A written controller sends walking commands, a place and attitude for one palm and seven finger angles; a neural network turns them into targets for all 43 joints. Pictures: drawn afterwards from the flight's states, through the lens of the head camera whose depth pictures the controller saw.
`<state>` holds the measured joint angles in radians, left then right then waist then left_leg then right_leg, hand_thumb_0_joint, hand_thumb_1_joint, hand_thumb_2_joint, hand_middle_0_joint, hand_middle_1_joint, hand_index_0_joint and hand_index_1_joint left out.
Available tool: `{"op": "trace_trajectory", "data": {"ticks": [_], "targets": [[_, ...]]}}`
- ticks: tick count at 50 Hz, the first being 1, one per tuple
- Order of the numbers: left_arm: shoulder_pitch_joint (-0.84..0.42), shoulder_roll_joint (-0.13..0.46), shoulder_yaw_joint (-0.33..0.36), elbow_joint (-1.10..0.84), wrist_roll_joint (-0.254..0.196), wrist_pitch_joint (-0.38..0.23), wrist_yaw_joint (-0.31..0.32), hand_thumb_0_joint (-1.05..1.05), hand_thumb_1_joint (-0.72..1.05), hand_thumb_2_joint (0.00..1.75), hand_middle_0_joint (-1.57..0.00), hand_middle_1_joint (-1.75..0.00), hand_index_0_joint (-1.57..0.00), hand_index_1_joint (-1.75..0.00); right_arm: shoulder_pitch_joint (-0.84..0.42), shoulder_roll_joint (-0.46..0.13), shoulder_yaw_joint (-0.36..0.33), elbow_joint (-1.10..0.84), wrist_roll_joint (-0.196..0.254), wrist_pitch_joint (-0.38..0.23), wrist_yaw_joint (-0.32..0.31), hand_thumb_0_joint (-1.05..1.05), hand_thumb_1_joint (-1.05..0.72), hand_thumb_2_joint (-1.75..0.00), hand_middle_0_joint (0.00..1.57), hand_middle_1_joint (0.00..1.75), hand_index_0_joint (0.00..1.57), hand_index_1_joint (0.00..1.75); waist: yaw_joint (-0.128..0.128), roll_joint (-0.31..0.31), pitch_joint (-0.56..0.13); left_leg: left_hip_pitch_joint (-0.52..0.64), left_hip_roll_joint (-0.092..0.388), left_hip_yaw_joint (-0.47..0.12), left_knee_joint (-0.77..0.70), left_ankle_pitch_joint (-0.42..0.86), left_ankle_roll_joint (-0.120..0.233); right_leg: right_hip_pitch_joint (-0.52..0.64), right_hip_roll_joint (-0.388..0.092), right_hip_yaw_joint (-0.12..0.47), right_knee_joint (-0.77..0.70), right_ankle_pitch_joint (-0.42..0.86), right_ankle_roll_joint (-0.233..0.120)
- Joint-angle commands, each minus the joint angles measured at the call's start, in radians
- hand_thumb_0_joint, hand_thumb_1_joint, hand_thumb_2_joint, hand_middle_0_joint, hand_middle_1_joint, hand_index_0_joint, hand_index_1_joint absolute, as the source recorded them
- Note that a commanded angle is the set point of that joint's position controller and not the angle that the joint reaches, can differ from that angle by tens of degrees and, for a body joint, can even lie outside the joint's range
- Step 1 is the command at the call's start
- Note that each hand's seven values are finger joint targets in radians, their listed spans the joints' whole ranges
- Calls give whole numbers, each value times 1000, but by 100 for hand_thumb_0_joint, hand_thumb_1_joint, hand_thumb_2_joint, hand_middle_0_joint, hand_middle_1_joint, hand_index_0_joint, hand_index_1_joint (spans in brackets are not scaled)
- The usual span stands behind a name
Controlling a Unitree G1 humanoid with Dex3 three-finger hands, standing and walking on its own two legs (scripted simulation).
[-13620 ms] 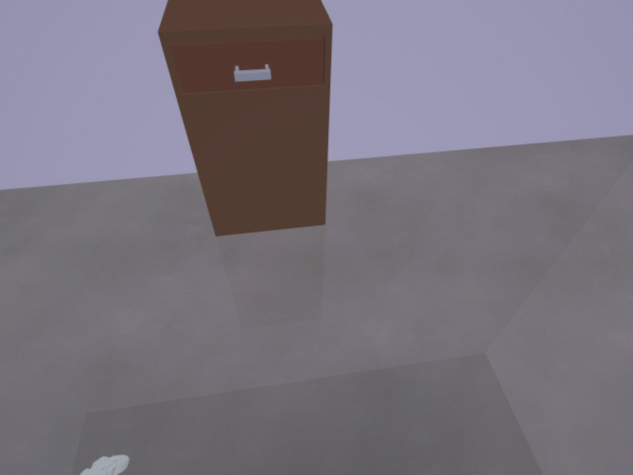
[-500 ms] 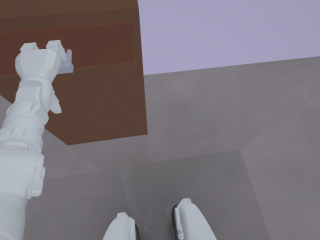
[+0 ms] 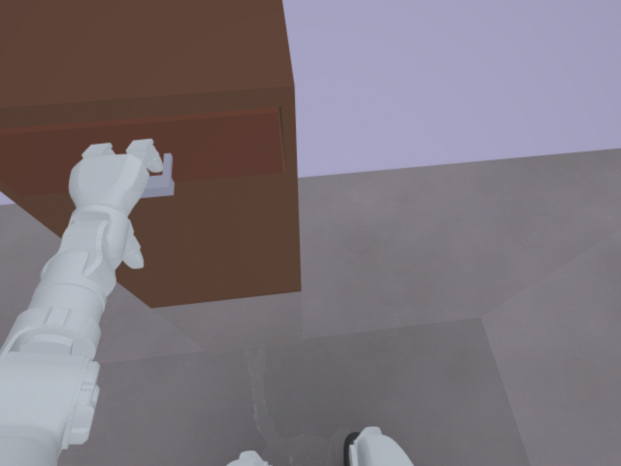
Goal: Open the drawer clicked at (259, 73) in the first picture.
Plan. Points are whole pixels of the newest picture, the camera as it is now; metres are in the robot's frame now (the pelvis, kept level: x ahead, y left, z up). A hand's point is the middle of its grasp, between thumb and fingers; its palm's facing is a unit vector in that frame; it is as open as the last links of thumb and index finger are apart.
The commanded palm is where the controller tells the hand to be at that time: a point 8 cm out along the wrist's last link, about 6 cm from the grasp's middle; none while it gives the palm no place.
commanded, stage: lift the fingers back up to retry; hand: left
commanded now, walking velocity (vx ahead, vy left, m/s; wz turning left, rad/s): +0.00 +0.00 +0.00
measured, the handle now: (136, 175) +0.53 +0.23 -0.01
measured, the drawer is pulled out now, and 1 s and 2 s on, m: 0.01 0.00 0.00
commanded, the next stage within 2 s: re-aim the fingers above the handle in 0.20 s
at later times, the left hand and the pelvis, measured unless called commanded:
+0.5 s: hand (115, 188) +0.46 +0.22 +0.05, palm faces -0.02 +0.00 -1.00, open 13.8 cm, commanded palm +0.45 +0.23 +0.10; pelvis +0.01 -0.01 +0.01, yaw +0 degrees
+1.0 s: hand (115, 183) +0.47 +0.23 +0.05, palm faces -0.06 +0.01 -1.00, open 13.9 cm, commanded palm +0.45 +0.24 +0.10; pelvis -0.02 -0.01 +0.01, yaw -2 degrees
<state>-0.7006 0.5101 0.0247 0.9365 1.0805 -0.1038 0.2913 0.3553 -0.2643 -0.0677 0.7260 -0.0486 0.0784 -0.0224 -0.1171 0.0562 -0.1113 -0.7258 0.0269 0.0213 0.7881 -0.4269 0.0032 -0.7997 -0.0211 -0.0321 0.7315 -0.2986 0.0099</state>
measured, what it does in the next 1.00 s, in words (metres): stands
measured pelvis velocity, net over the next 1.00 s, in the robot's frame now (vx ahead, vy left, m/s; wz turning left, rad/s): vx -0.02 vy -0.01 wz -0.03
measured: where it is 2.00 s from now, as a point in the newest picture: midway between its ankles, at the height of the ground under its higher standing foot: outside the picture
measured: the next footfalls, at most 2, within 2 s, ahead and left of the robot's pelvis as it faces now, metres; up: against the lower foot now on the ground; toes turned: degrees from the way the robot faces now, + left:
none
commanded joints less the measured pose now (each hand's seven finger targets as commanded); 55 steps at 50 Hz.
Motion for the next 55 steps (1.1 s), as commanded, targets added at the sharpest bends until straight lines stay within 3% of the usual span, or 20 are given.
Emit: {"op": "trace_trajectory", "data": {"ticks": [1,3,7,11,12,14,17,20,25,28,30,31,34,36,39,45,49,50,53,55], "targets": [[-579,288,89,-507,-44,-25,135,0,-50,30,-30,-120,-30,-120,114,-154,-54,-58,3,-16,-6,0,-90,-90,20,30,20,30,23,177,-663,513,-16,-48,-21,950,-25,326,59,-28,-20,504,-36],[-541,238,51,-344,-25,33,138,0,-50,30,-30,-120,-30,-120,104,-154,-48,-27,8,-4,4,0,-90,-90,20,30,20,30,7,120,-528,427,-25,-40,-45,824,-9,324,56,-35,-37,466,-34],[-425,158,-30,-36,-16,184,73,0,-50,30,-30,-120,-30,-120,81,-163,-36,-16,31,23,21,0,-90,-90,20,30,20,30,20,-23,-386,272,-40,8,-119,623,14,417,50,-27,-77,474,-35],[-415,220,2,-53,-17,151,-16,0,-50,30,-30,-120,-30,-120,53,-163,-26,-68,35,42,1,0,-90,-90,20,30,20,30,39,-79,-402,239,-54,27,-145,573,31,529,37,-6,-85,544,-32],[-422,199,-15,-76,-15,127,-31,0,-50,30,-30,-120,-30,-120,48,-159,-28,-82,36,40,-6,0,-90,-90,20,30,20,30,33,-81,-390,243,-52,28,-148,558,34,524,36,-4,-90,539,-31],[-384,240,30,-105,-17,68,-46,0,-50,30,-30,-120,-30,-120,41,-157,-30,-101,34,36,-17,0,-90,-90,20,30,20,30,46,-110,-397,234,-55,31,-147,546,39,550,33,9,-90,544,-31],[-384,236,45,-177,-7,-8,-25,0,-50,30,-30,-120,-30,-120,44,-145,-41,-116,30,23,-20,0,-90,-90,20,30,20,30,54,-66,-405,258,-53,29,-136,564,37,507,36,10,-77,521,-31],[-439,264,70,-208,8,-32,34,0,-50,30,-30,-120,-30,-120,53,-142,-48,-107,27,12,-13,0,-90,-90,20,30,20,30,49,-24,-425,252,-58,29,-122,542,33,483,37,16,-64,496,-33],[-530,250,49,-185,23,12,99,0,-50,30,-30,-120,-30,-120,66,-146,-57,-70,25,-4,0,0,-90,-90,20,30,20,30,20,12,-440,269,-59,23,-112,512,28,434,42,11,-66,442,-35],[-583,214,2,-164,15,38,87,0,-50,30,-30,-120,-30,-120,72,-148,-58,-58,29,-10,-3,0,-90,-90,20,30,20,30,0,25,-461,290,-63,19,-118,480,30,430,45,13,-82,414,-35],[-599,178,-31,-118,3,42,68,0,-50,30,-30,-120,-30,-120,84,-148,-57,-48,33,-14,-8,0,-90,-90,20,30,20,30,-18,-12,-431,282,-62,12,-130,432,33,418,46,9,-101,370,-32],[-596,222,-3,-91,1,46,59,0,-50,30,-30,-120,-30,-120,83,-156,-52,-39,35,-15,-12,0,-90,-90,20,30,20,30,-15,-22,-401,263,-62,12,-134,399,35,408,45,13,-106,346,-32],[-632,236,-2,-77,4,32,42,0,-50,30,-30,-120,-30,-120,92,-158,-45,-41,33,-24,-19,0,-90,-90,20,30,20,30,-10,-6,-399,249,-63,7,-147,371,35,407,44,15,-111,310,-36],[-588,289,42,-54,8,23,40,0,-50,30,-30,-120,-30,-120,94,-163,-39,-42,30,-25,-18,0,-90,-90,20,30,20,30,18,7,-422,228,-64,10,-146,376,35,423,43,18,-94,318,-39],[-528,346,88,6,11,30,41,0,-50,30,-30,-120,-30,-120,85,-173,-29,-46,29,-22,-13,0,-90,-90,20,30,20,30,38,-32,-386,160,-62,22,-150,348,35,443,42,23,-89,311,-36],[-488,366,91,-7,14,31,44,0,-50,30,-30,-120,-30,-120,91,-180,-32,-71,36,-27,-9,0,-90,-90,20,30,20,30,46,-45,-405,131,-57,32,-148,321,36,444,42,26,-80,296,-30],[-556,342,75,-66,14,-5,50,0,-50,30,-30,-120,-30,-120,109,-178,-43,-62,34,-36,-15,0,-90,-90,20,30,20,30,16,-49,-429,172,-52,22,-139,327,41,413,46,26,-91,281,-30],[-556,316,54,-65,12,-12,51,0,-50,30,-30,-120,-30,-120,116,-176,-45,-60,36,-39,-17,0,-90,-90,20,30,20,30,9,-33,-428,182,-54,19,-140,317,40,396,47,25,-91,267,-30],[-602,347,69,-69,17,-24,65,0,-50,30,-30,-120,-30,-120,118,-179,-45,-41,33,-43,-21,0,-90,-90,20,30,20,30,1,-3,-416,192,-54,9,-133,301,39,351,47,23,-91,228,-33],[-643,305,31,-58,19,-22,75,0,-50,30,-30,-120,-30,-120,128,-176,-45,-30,31,-48,-21,0,-90,-90,20,30,20,30,-17,23,-414,209,-52,1,-131,305,37,318,48,16,-93,213,-34]]}}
